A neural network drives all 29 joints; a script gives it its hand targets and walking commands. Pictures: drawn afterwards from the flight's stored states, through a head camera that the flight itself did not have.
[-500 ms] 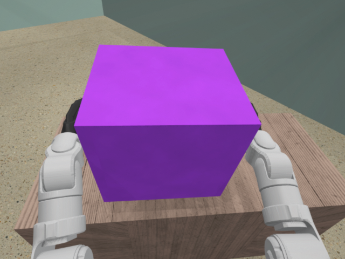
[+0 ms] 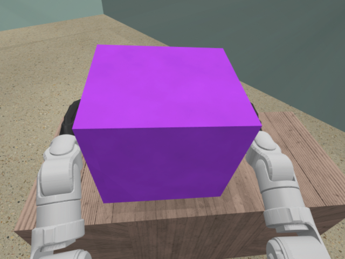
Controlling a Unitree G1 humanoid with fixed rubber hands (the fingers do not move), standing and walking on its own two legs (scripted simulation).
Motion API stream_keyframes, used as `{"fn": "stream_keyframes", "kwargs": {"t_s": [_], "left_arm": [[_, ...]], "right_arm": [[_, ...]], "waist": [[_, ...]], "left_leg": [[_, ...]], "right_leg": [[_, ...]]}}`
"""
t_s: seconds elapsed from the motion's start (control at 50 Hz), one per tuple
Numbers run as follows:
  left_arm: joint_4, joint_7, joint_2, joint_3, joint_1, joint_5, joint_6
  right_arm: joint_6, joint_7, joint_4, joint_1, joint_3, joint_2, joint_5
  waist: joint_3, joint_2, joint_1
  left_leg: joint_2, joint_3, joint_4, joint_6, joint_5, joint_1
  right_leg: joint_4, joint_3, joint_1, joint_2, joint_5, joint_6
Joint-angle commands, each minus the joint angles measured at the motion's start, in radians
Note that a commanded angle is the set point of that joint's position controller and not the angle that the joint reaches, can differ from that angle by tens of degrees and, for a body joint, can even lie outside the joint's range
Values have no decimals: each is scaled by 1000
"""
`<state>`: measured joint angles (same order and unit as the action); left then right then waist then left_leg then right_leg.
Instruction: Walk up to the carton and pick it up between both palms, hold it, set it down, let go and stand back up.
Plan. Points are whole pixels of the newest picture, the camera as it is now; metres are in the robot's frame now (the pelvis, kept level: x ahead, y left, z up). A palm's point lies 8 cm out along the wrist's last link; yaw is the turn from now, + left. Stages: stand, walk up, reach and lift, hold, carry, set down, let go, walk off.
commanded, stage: hold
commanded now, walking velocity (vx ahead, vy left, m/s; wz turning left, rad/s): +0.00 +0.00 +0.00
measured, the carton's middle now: (163, 125) +0.40 +0.00 +0.13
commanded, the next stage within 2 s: none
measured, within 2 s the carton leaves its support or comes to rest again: neither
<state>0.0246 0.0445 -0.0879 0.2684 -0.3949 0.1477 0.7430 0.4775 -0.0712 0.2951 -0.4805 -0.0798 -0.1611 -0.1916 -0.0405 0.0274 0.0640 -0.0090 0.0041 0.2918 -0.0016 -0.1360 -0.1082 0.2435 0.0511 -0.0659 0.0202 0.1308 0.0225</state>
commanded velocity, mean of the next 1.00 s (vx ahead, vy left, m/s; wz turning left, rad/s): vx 0.00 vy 0.00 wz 0.00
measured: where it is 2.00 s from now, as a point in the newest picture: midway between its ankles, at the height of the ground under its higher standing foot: outside the picture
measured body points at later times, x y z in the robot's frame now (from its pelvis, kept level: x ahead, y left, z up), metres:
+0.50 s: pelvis +0.00 +0.00 +0.00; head -0.04 +0.02 +0.45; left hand +0.35 +0.20 +0.16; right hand +0.36 -0.19 +0.16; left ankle +0.02 +0.12 -0.75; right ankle +0.00 -0.10 -0.75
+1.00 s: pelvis +0.00 +0.00 +0.00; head -0.03 +0.02 +0.45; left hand +0.35 +0.20 +0.15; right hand +0.36 -0.19 +0.15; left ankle +0.02 +0.12 -0.75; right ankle +0.00 -0.10 -0.75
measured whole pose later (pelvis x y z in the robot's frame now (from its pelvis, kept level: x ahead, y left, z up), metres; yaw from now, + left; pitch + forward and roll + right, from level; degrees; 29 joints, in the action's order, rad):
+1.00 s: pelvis +0.00 +0.00 +0.00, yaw +0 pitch -2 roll +0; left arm 0.00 0.05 -0.09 0.27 -0.41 0.15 0.73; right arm 0.47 -0.07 0.32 -0.50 -0.09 -0.16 -0.18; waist -0.04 0.03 0.06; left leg -0.01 0.00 0.28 0.00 -0.13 -0.11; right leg 0.24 0.05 -0.07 0.02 0.13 0.02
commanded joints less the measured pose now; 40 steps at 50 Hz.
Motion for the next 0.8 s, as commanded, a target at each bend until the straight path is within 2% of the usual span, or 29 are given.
{"fn": "stream_keyframes", "kwargs": {"t_s": [0.0,0.02,0.04,0.06,0.08,0.1,0.12,0.14,0.18,0.2,0.24,0.28,0.3,0.38,0.44,0.46,0.52,0.54,0.56,0.58,0.6,0.62,0.64,0.66,0.7,0.72,0.74,0.76,0.78], "left_arm": [[135,153,400,-427,-682,-156,-96],[206,148,438,-464,-642,-165,-99],[157,148,413,-443,-619,-163,-87],[247,146,419,-464,-628,-176,-97],[236,144,425,-470,-626,-187,-97],[189,145,413,-454,-661,-177,-104],[219,144,406,-454,-652,-177,-108],[208,141,402,-449,-679,-167,-114],[141,146,416,-443,-694,-168,-106],[138,144,439,-452,-654,-161,-100],[126,145,425,-440,-735,-153,-107],[187,138,440,-464,-704,-169,-107],[168,139,424,-449,-704,-171,-106],[193,138,444,-458,-667,-168,-105],[123,151,415,-421,-686,-142,-96],[112,154,431,-418,-690,-140,-98],[203,134,457,-487,-713,-180,-112],[150,134,441,-464,-689,-163,-100],[230,131,440,-472,-709,-178,-111],[134,138,411,-433,-686,-146,-97],[133,140,435,-442,-660,-153,-95],[107,144,420,-428,-681,-147,-98],[168,146,442,-434,-670,-155,-103],[150,146,429,-437,-668,-159,-97],[234,134,442,-483,-713,-178,-118],[209,131,436,-463,-680,-175,-106],[219,132,440,-475,-669,-175,-100],[151,136,427,-450,-661,-167,-92],[163,140,429,-441,-660,-160,-89]], "right_arm": [[-76,132,-281,-762,365,461,-84],[-89,139,-351,-746,410,484,-108],[-81,133,-331,-718,392,464,-106],[-88,128,-377,-724,416,479,-128],[-84,129,-377,-727,412,464,-126],[-83,126,-369,-767,408,459,-120],[-87,124,-378,-758,416,459,-123],[-84,126,-318,-749,394,452,-115],[-83,134,-274,-747,360,463,-75],[-87,136,-311,-754,363,470,-88],[-84,142,-252,-792,372,478,-82],[-91,143,-284,-751,371,474,-95],[-91,140,-286,-760,378,464,-95],[-96,127,-312,-748,398,475,-113],[-79,134,-236,-748,365,458,-79],[-86,139,-230,-760,371,462,-82],[-102,137,-314,-766,395,460,-112],[-93,133,-298,-778,380,449,-102],[-98,133,-317,-768,406,472,-114],[-82,131,-252,-759,377,450,-94],[-97,137,-305,-786,379,451,-106],[-94,139,-264,-797,375,459,-94],[-98,142,-285,-763,379,462,-103],[-90,144,-261,-737,373,452,-102],[-108,142,-341,-780,405,463,-118],[-96,136,-335,-749,396,450,-112],[-93,136,-339,-764,397,450,-121],[-84,135,-293,-752,377,437,-99],[-84,137,-282,-742,371,443,-105]], "waist": [[-308,-30,3],[-413,-35,-16],[-373,-52,1],[-447,-60,9],[-430,-61,8],[-414,-24,-3],[-450,-42,-8],[-394,-52,-7],[-360,-15,21],[-393,-32,5],[-353,-43,-6],[-415,-71,11],[-406,-44,2],[-436,-55,-4],[-314,-36,16],[-331,-39,-5],[-449,-72,10],[-395,-56,18],[-452,-51,0],[-333,-49,6],[-372,-36,-9],[-336,-33,-8],[-391,-50,-7],[-354,-58,3],[-474,-90,-9],[-457,-71,9],[-433,-74,5],[-353,-43,12],[-383,-54,5]], "left_leg": [[51,5,-27,-9,116,59],[47,3,-11,-22,198,108],[58,4,-7,-21,205,112],[58,-5,10,-28,261,134],[48,-8,25,-37,308,134],[52,-3,16,-28,266,118],[54,0,11,-26,256,122],[45,-3,3,-25,226,113],[48,1,-31,-8,93,90],[45,3,-29,-11,111,106],[43,2,-31,-14,106,96],[44,-3,-10,-30,185,137],[44,-1,-10,-22,197,133],[50,0,7,-34,268,145],[47,3,-28,-16,139,103],[46,5,-28,-16,136,106],[42,0,2,-40,250,162],[45,1,3,-34,228,141],[45,-1,9,-35,273,159],[45,3,-6,-29,224,126],[44,2,-7,-24,218,131],[43,2,-14,-19,175,115],[42,-2,-6,-23,218,128],[42,0,-8,-29,230,130],[42,-2,21,-43,309,176],[42,-8,18,-39,303,169],[39,-5,21,-42,303,169],[37,-10,7,-36,258,136],[39,-4,-6,-30,235,157]], "right_leg": [[-3,-28,102,5,-183,-29],[9,-21,141,20,-233,-25],[4,-30,140,8,-270,-23],[22,-29,177,20,-330,-30],[32,-22,147,27,-352,-27],[21,-29,132,19,-329,-29],[20,-23,148,19,-321,-33],[15,-28,105,18,-258,-29],[-15,-22,86,12,-128,-30],[-15,-14,90,10,-153,-30],[-10,-23,70,11,-125,-25],[-3,-12,101,19,-200,-25],[5,-13,100,17,-209,-25],[15,-16,136,21,-285,-31],[-14,-22,89,11,-161,-27],[-15,-15,89,18,-141,-27],[9,-13,97,24,-235,-20],[6,-14,93,22,-242,-24],[17,-8,119,31,-267,-25],[5,-12,90,20,-223,-28],[2,-15,93,19,-212,-23],[-8,-19,89,16,-184,-22],[-1,-22,114,20,-222,-21],[-3,-14,95,18,-209,-20],[17,-13,90,26,-273,-17],[15,-16,108,26,-291,-22],[16,-11,106,31,-280,-26],[8,-11,75,29,-236,-24],[-6,-14,94,24,-216,-23]]}}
